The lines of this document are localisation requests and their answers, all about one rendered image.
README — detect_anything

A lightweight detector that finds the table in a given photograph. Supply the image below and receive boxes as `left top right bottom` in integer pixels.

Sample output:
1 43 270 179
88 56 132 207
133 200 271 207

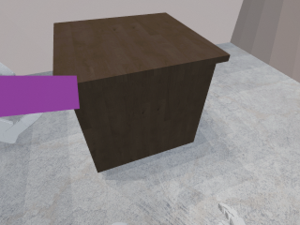
52 12 231 173

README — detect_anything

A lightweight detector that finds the robot left hand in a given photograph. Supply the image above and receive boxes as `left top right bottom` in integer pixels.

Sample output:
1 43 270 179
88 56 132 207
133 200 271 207
0 63 43 143

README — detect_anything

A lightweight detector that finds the robot right hand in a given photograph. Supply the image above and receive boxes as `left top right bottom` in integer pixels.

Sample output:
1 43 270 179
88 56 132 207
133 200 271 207
218 202 246 225

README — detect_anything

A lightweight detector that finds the sponge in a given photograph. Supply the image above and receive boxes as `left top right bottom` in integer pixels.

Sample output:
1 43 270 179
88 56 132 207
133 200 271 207
0 75 80 117

